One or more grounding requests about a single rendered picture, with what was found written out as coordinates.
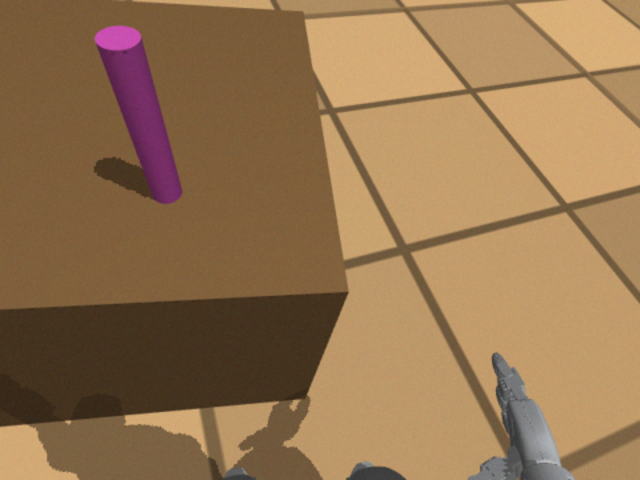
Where can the right robot hand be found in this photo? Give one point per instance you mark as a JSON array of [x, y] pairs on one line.
[[530, 437]]

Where can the can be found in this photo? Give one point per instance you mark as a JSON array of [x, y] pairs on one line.
[[124, 58]]

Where can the right robot arm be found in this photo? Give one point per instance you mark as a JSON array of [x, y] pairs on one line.
[[545, 471]]

